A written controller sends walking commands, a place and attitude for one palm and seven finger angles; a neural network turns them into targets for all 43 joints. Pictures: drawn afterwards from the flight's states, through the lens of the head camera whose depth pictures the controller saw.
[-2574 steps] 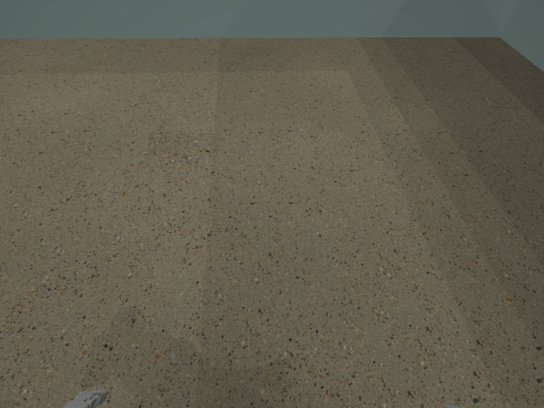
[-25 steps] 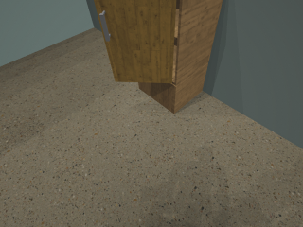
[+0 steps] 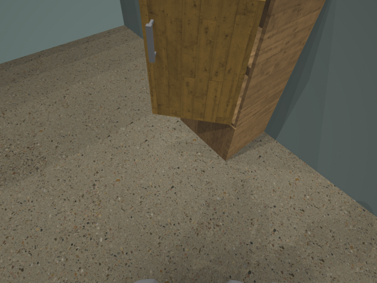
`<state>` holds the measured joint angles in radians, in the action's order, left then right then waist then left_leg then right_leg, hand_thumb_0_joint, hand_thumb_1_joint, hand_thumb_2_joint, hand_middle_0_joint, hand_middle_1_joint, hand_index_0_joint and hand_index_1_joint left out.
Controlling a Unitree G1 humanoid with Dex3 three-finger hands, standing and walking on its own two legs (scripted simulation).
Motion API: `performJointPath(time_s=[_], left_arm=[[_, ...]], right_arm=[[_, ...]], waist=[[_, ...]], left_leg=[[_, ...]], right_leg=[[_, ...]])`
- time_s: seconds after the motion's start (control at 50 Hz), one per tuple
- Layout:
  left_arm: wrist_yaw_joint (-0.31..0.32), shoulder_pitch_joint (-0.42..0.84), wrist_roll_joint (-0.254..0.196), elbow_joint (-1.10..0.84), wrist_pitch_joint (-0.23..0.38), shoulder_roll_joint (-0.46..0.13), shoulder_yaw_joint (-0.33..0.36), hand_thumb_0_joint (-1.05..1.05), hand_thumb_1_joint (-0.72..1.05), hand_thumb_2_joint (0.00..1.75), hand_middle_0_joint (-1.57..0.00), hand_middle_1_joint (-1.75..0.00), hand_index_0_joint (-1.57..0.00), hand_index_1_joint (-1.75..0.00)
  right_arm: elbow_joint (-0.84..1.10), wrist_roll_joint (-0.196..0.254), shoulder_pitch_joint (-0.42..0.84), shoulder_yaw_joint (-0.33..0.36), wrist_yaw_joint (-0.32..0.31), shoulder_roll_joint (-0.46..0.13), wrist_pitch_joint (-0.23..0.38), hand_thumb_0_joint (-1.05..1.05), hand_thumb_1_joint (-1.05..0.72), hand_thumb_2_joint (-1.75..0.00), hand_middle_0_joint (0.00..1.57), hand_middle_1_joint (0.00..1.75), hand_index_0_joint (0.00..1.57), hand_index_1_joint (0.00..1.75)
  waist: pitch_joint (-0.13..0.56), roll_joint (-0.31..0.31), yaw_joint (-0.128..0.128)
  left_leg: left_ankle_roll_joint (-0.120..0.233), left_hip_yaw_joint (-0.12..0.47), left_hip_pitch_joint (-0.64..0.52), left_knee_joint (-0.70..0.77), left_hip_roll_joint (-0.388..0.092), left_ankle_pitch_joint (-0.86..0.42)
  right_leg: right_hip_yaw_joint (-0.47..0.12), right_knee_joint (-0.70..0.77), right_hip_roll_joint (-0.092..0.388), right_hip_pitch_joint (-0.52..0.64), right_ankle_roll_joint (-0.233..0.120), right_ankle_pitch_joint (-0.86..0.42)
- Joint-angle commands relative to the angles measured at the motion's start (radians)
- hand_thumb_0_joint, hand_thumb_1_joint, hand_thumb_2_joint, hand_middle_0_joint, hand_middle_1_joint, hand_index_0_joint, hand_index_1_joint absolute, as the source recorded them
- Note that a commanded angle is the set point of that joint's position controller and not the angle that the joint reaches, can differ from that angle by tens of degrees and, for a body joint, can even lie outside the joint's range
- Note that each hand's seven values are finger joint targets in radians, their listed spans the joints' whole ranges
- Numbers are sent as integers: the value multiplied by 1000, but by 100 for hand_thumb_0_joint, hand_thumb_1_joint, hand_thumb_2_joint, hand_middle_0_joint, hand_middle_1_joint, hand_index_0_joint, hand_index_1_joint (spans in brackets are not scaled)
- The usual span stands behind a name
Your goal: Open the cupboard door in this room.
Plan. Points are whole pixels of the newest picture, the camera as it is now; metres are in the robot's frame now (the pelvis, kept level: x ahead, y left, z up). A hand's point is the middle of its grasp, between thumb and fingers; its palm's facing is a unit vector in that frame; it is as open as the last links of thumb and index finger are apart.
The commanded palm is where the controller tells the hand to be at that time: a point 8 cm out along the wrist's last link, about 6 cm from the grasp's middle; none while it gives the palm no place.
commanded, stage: take the last steps up to it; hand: left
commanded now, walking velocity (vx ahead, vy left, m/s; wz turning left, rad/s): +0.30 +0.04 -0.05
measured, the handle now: (151, 41) +0.89 +0.23 +0.01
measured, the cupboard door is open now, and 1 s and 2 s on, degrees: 41 41 41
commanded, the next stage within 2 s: come to a stop and stand still in 0.56 s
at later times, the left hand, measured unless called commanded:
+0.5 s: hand (127, 241) +0.22 +0.18 -0.15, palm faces +0.04 -0.98 -0.21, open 7.2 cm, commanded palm none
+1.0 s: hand (128, 188) +0.37 +0.22 -0.16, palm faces +0.00 -0.98 -0.22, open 7.4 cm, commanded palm none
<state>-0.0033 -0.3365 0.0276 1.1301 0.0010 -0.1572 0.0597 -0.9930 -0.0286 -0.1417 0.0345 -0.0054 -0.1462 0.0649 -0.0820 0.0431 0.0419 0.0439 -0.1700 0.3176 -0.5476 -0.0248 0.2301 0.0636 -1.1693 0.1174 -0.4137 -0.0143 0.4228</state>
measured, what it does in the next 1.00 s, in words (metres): walks ahead: right foot, then left foot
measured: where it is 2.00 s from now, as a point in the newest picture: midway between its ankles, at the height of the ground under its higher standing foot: (186, 264)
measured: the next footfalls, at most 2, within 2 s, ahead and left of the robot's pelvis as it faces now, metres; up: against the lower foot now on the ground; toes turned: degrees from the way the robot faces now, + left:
right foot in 0.26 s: +0.20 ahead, -0.12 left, +0.00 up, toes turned -9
left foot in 0.64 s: +0.38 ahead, +0.14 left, +0.00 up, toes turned +6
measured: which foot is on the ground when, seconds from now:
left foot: down 0.00-0.28, up 0.30-0.62, down 0.64-1.00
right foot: up 0.00-0.24, down 0.26-0.64, up 0.66-1.00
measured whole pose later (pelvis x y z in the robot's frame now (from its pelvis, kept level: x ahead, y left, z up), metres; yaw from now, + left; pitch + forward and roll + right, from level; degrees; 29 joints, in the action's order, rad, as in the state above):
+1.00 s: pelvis +0.30 +0.03 +0.01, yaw -2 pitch +1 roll -1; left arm 0.01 -0.16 0.02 0.99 -0.05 -0.18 0.06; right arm -1.03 -0.03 -0.14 0.04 -0.04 -0.17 -0.01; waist -0.07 -0.01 -0.01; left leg 0.02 -0.13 0.32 -0.51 -0.07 0.21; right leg 0.06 -0.75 0.02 -0.37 0.01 0.41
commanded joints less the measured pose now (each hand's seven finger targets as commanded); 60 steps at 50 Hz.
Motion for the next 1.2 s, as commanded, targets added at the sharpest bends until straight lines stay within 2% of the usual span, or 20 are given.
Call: performJointPath(time_s=[0.0, 0.14, 0.2, 0.22, 0.24, 0.26, 0.28, 0.32, 0.38, 0.5, 0.58, 0.62, 0.64, 0.66, 0.72, 0.92, 1.0, 1.04, 1.08, 1.18], left_arm=[[-10, 23, 1, -102, 25, -18, 6, 0, 90, 90, -20, -30, -20, -30], [-19, 152, 2, -175, 22, -41, 7, 0, 90, 90, -20, -30, -20, -30], [-17, 86, 3, -162, 31, -80, 16, 0, 90, 90, -20, -30, -20, -30], [-13, 4, 5, -136, 39, -122, 26, 0, 90, 90, -20, -30, -20, -30], [-6, -100, 10, -107, 53, -207, 44, 0, 90, 90, -20, -30, -20, -30], [0, -181, -5, -93, 52, -279, 54, 0, 90, 90, -20, -30, -20, -30], [9, -144, -9, -97, 59, -247, 46, 0, 90, 90, -20, -30, -20, -30], [18, -22, -13, -132, 61, -162, 24, 0, 90, 90, -20, -30, -20, -30], [15, 28, -9, -132, 81, -121, 9, 0, 90, 90, -20, -30, -20, -30], [10, -14, -4, -74, 81, -155, 16, 0, 90, 90, -20, -30, -20, -30], [12, 15, -9, -64, 57, -147, 14, 0, 90, 90, -20, -30, -20, -30], [8, -13, -17, -104, 47, -66, -2, 0, 90, 90, -20, -30, -20, -30], [14, 29, -8, -133, 49, -65, -8, 0, 90, 90, -20, -30, -20, -30], [21, 49, -9, -126, 42, -48, -14, 0, 90, 90, -20, -30, -20, -30], [20, -4, -19, -62, 15, -33, -23, 0, 90, 90, -20, -30, -20, -30], [20, 57, -7, -165, -48, -79, 10, 0, 90, 90, -20, -30, -20, -30], [28, 6, -2, -172, -26, -117, 15, 0, 90, 90, -20, -30, -20, -30], [33, 61, 2, -189, -7, -221, 17, 0, 90, 90, -20, -30, -20, -30], [40, 111, 0, -188, 6, -203, 9, 0, 90, 90, -20, -30, -20, -30], [44, 114, -5, -176, 11, -208, 12, 0, 90, 90, -20, -30, -20, -30]], right_arm=[[-17, -2, -172, 30, -18, -131, 6, 0, -90, -90, 20, 30, 20, 30], [-32, -6, -188, 35, -5, -157, -6, 0, -90, -90, 20, 30, 20, 30], [-41, -2, -172, 31, 0, -158, -14, 0, -90, -90, 20, 30, 20, 30], [-40, 3, -164, 25, 2, -144, -14, 0, -90, -90, 20, 30, 20, 30], [-26, 13, -175, 18, 9, -100, -11, 0, -90, -90, 20, 30, 20, 30], [10, 10, -140, 17, 14, -109, -11, 0, -90, -90, 20, 30, 20, 30], [4, 7, -108, 28, 9, -140, -16, 0, -90, -90, 20, 30, 20, 30], [-10, 7, -73, 29, 12, -115, -22, 0, -90, -90, 20, 30, 20, 30], [-44, 5, -153, 19, 19, -64, -42, 0, -90, -90, 20, 30, 20, 30], [-14, 8, -80, 13, 35, -33, -32, 0, -90, -90, 20, 30, 20, 30], [-52, 2, -206, 22, 24, -100, -14, 0, -90, -90, 20, 30, 20, 30], [-75, -14, -386, 60, -2, -272, -16, 0, -90, -90, 20, 30, 20, 30], [-71, -11, -389, 54, -9, -272, -27, 0, -90, -90, 20, 30, 20, 30], [-53, -9, -308, 42, -19, -238, -26, 0, -90, -90, 20, 30, 20, 30], [-6, -1, -107, -3, -38, -132, -17, 0, -90, -90, 20, 30, 20, 30], [0, -4, -73, 52, -49, -223, -73, 0, -90, -90, 20, 30, 20, 30], [14, 10, -67, 56, -35, -186, -84, 0, -90, -90, 20, 30, 20, 30], [36, 23, -80, 40, -15, -99, -100, 0, -90, -90, 20, 30, 20, 30], [33, 16, -44, 38, -16, -93, -120, 0, -90, -90, 20, 30, 20, 30], [8, 23, -62, 27, -11, -103, -110, 0, -90, -90, 20, 30, 20, 30]], waist=[[57, -139, -36], [18, -111, -37], [25, -70, 9], [51, -8, 47], [100, 185, 80], [122, 290, 106], [102, 256, 85], [29, 76, 25], [54, 92, -38], [50, 100, -13], [66, 4, -91], [167, -356, -144], [146, -263, -148], [147, -299, -116], [101, -150, -28], [143, -202, -46], [141, -94, -16], [119, 174, -32], [119, 152, -35], [130, 110, -18]], left_leg=[[122, 240, -110, 372, -273, -33], [132, 173, -105, 367, -250, 31], [79, 141, -38, 235, -197, 95], [39, 85, 31, 88, -124, 108], [-15, -3, 221, -183, -12, 187], [-35, 24, 351, -446, 31, 406], [-34, 143, 377, -581, -15, 330], [-47, 190, 368, -596, -79, 154], [-79, 138, 235, -435, -85, 62], [-78, 55, 138, -111, -29, 9], [-53, 45, -199, 89, 0, -88], [113, 481, -421, 216, -341, -161], [170, 522, -321, 260, -387, -80], [164, 531, -264, 276, -369, -128], [110, 297, -57, 264, -298, -469], [129, 257, -110, 171, -325, -571], [32, 192, -29, 41, -201, -296], [-73, 81, 62, -220, 11, 291], [-71, 174, 101, -413, 12, 349], [-97, 155, 99, -290, 19, 275]], right_leg=[[-18, 66, 34, -132, 9, -95], [34, 458, -14, 18, 17, -164], [55, 615, -51, 223, 12, -204], [2, 690, -24, 367, -7, -172], [-285, 802, 180, 554, -92, -114], [-539, 936, 350, 612, -199, -140], [-555, 959, 351, 530, -215, -131], [-350, 965, 285, 392, -177, -207], [-100, 964, 193, 302, -128, -428], [-34, 914, 168, 331, -118, -503], [15, 721, 111, 164, -63, -348], [129, 251, -87, -108, 11, 180], [42, 84, -89, -123, -13, 234], [-14, -3, -55, -161, -13, 171], [-74, 177, -2, 29, 27, 28], [-22, 386, -78, 66, 23, 16], [-48, 726, -57, 251, 3, -337], [-296, 855, 255, 198, -150, -606], [-306, 831, 237, 194, -202, -703], [-198, 769, 189, 351, -174, -885]])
